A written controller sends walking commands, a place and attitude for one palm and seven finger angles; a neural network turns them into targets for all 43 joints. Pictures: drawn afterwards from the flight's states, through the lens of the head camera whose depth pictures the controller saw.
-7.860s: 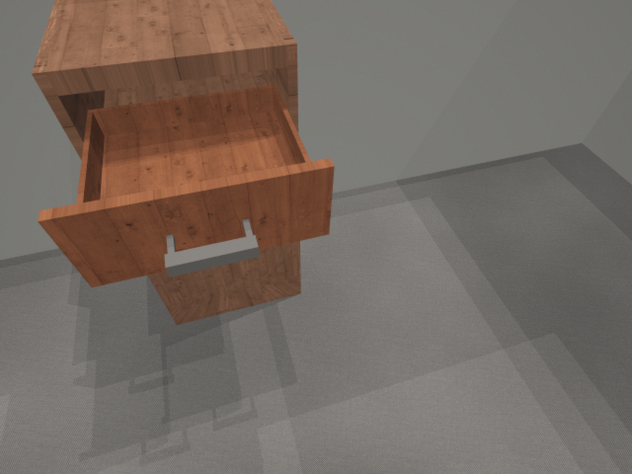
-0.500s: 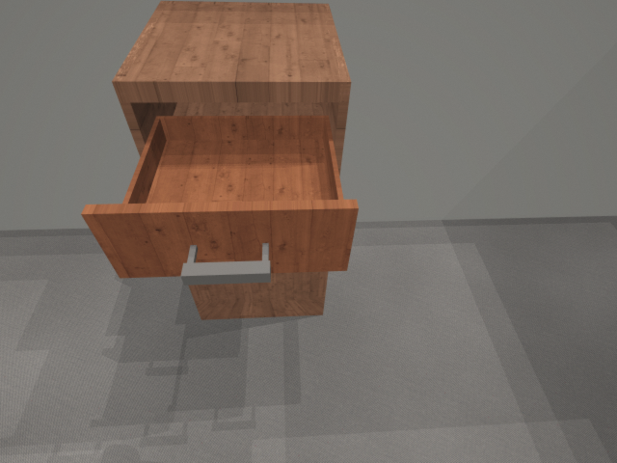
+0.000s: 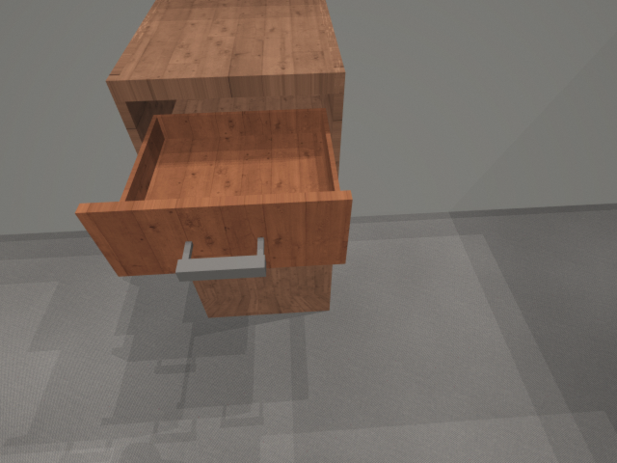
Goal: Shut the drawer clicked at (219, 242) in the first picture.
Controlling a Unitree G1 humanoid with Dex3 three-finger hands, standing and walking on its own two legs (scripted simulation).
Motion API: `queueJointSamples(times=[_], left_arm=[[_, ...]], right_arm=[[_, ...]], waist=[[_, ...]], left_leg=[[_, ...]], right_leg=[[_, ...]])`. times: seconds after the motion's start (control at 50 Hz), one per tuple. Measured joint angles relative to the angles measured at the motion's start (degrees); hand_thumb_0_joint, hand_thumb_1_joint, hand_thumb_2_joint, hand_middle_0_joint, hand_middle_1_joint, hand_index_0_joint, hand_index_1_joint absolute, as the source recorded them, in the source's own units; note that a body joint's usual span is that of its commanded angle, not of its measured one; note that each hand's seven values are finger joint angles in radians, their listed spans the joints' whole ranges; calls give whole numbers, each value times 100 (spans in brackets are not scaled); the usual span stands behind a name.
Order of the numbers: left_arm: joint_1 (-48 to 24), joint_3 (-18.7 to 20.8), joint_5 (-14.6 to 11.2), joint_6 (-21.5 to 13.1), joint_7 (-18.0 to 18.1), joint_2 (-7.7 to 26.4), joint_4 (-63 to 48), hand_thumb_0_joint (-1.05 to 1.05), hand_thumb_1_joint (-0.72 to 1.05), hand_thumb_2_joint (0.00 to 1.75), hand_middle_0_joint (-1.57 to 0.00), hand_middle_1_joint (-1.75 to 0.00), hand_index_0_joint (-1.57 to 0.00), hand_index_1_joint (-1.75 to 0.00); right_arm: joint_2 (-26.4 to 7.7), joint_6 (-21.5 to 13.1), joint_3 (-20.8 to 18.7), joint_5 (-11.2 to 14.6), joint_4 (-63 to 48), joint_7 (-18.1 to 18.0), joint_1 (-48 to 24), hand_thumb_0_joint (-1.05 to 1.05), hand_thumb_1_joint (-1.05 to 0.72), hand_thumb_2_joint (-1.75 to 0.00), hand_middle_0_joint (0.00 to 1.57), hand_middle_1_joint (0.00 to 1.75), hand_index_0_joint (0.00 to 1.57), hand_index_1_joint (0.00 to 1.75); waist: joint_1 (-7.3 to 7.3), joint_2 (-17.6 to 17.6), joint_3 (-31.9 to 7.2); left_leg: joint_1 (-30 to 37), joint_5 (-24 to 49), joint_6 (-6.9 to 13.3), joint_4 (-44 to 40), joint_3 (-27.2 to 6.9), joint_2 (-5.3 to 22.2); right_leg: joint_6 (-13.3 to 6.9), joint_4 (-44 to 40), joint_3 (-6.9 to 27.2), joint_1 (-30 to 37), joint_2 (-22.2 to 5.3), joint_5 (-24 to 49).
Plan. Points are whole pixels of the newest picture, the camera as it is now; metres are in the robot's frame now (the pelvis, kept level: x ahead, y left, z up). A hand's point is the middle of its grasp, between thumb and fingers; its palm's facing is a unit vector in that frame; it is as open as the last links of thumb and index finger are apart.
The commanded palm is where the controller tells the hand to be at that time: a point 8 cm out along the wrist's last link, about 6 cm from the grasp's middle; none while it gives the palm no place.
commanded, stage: look again from close up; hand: left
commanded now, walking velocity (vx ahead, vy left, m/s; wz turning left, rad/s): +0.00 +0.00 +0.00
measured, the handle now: (223, 256) +0.40 +0.16 +0.01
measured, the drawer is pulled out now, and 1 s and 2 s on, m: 0.30 0.30 0.30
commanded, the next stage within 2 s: shuffle to correct the standing spot in 0.28 s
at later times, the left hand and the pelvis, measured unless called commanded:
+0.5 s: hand out of the picture +0.01 +0.15 -0.17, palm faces +0.01 -0.98 -0.19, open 7.4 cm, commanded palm none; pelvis +0.01 -0.02 +0.00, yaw +0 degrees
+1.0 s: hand out of the picture +0.13 +0.15 -0.17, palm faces +0.14 -0.97 -0.22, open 7.4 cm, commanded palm none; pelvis +0.10 -0.05 -0.01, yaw +7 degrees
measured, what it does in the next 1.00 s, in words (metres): walks ahead: right foot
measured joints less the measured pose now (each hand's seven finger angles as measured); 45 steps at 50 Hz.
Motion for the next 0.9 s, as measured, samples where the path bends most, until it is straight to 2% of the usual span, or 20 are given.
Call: queueJointSamples(times=[0.2,0.44,0.68,0.74,0.78,0.84,0.9], left_arm=[[-182,31,-28,37,-3,190,-149,1,90,90,-20,-30,-20,-29],[-267,9,-30,48,-40,185,-121,1,91,90,-20,-30,-20,-29],[144,154,26,63,-124,200,-47,1,90,90,-20,-30,-20,-29],[247,192,30,62,-119,242,18,1,90,90,-20,-30,-20,-29],[249,197,33,92,-108,248,68,1,90,90,-20,-30,-20,-29],[56,213,31,162,-102,261,53,1,91,90,-20,-30,-20,-29],[-291,265,4,136,-146,274,-153,1,91,90,-20,-30,-20,-29]], right_arm=[[-32,-12,55,10,69,13,-98,1,-93,-90,20,30,20,30],[33,5,75,13,250,24,-235,0,-91,-90,20,30,20,30],[163,67,8,-35,295,53,106,0,-91,-90,20,30,20,30],[230,-2,8,-39,285,45,99,0,-91,-90,20,30,20,30],[255,-92,-4,-60,245,15,83,0,-91,-90,20,30,20,30],[292,-179,-15,-94,154,-55,132,0,-91,-90,20,30,20,30],[297,-162,-27,-117,137,-73,252,0,-91,-90,20,30,20,30]], waist=[[30,-69,-9],[43,-229,95],[57,-350,-3],[75,-500,15],[60,-524,35],[-66,-415,119],[-148,-225,215]], left_leg=[[199,52,-46,-172,46,-19],[265,165,-138,-388,19,62],[-26,-522,-152,485,-287,58],[8,-709,-133,606,-275,-18],[32,-797,-83,642,-255,-37],[161,-747,-83,445,-378,-4],[317,-607,-142,127,-629,58]], right_leg=[[-37,55,50,77,-18,-59],[-117,-156,25,138,72,47],[-162,332,-280,147,67,-565],[-134,556,-274,138,-18,-790],[-171,1116,-301,-92,-53,-989],[-227,2299,-274,-672,46,-1599],[-233,2372,-291,-1080,58,-1550]])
